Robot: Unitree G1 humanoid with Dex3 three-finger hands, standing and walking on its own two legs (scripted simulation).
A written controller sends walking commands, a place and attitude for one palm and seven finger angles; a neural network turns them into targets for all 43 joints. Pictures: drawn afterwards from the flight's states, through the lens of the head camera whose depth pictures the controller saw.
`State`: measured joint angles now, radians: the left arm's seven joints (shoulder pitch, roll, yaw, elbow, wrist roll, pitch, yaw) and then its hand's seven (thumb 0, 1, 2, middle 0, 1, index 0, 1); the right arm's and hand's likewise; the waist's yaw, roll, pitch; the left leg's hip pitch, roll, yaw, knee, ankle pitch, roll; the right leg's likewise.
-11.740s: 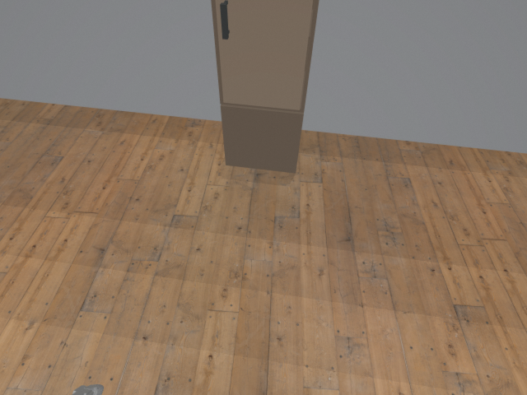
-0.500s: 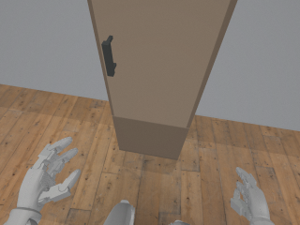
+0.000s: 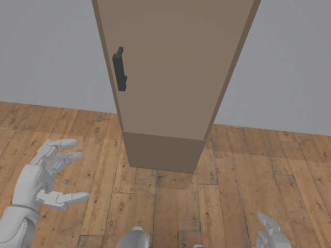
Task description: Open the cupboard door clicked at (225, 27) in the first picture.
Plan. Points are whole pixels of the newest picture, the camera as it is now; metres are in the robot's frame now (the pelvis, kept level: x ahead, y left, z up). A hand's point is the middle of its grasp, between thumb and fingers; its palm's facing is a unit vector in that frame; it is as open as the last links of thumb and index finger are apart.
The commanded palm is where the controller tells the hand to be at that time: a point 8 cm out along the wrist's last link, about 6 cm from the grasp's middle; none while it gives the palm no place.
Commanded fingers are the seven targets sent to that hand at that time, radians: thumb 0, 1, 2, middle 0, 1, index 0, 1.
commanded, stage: raise the hand with hooked fingers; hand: left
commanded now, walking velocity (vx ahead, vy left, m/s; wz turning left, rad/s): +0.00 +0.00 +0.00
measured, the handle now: (121, 69) +0.58 +0.17 +0.09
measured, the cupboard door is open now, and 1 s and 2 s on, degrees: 0 0 0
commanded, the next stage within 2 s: move the hooked fingers beside the handle in 1.10 s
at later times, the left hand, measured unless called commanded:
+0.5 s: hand (38, 157) +0.28 +0.28 +0.10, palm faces -0.02 -1.00 -0.05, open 13.9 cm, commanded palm +0.25 +0.33 +0.10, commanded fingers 0.00 -0.50 0.30 -0.30 -1.20 -0.30 -1.20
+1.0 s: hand (45, 150) +0.29 +0.27 +0.11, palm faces -0.02 -1.00 -0.04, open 14.0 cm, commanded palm +0.26 +0.31 +0.11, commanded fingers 0.00 -0.50 0.30 -0.30 -1.20 -0.30 -1.20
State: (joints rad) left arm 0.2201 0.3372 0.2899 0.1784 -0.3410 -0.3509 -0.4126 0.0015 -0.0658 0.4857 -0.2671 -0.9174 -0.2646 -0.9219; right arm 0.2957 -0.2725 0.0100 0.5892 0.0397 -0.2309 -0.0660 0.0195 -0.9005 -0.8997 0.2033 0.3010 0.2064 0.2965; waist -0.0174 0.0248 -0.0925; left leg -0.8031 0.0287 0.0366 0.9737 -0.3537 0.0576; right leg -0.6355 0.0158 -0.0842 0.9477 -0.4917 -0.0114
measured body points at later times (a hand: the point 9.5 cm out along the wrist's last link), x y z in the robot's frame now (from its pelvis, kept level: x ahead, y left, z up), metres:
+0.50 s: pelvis +0.00 +0.01 +0.02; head +0.04 +0.03 +0.47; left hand +0.27 +0.33 +0.10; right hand +0.18 -0.22 -0.05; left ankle +0.07 +0.08 -0.68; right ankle -0.01 -0.12 -0.68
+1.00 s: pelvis +0.01 -0.01 +0.02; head +0.04 +0.00 +0.47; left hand +0.28 +0.32 +0.11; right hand +0.16 -0.26 -0.05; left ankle +0.08 +0.08 -0.68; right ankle -0.01 -0.12 -0.68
